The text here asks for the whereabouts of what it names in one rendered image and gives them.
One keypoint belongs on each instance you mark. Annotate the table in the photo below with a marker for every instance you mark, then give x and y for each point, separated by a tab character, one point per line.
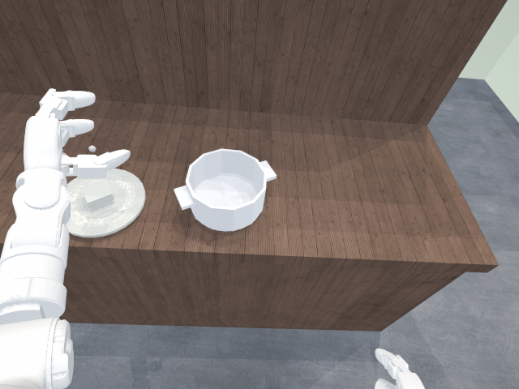
365	220

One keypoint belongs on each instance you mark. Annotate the right robot hand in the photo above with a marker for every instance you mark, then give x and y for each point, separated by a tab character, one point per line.
399	370

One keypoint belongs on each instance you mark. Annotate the robot left upper arm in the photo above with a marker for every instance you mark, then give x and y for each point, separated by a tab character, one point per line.
36	354

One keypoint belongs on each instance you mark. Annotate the knob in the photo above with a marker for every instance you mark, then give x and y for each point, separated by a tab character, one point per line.
97	193

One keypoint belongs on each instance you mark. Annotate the left robot hand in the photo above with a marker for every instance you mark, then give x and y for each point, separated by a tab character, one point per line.
45	136

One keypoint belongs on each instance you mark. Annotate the robot left forearm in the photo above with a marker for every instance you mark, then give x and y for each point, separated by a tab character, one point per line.
34	255

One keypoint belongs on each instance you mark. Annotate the lid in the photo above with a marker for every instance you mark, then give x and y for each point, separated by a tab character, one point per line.
129	198

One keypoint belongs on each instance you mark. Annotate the pot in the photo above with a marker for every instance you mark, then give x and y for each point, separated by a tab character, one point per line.
225	189

